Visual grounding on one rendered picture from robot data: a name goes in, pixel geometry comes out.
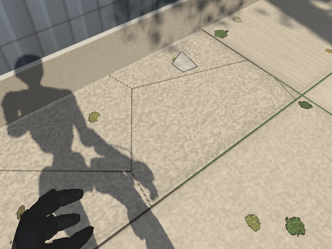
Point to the robot left hand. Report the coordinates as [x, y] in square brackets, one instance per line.
[35, 226]

